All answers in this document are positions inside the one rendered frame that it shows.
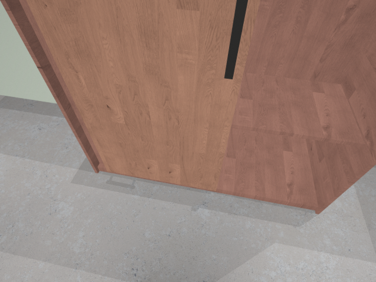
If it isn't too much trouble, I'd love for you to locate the handle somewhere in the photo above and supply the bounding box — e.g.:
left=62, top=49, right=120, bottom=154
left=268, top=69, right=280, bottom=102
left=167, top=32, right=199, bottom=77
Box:
left=224, top=0, right=248, bottom=79

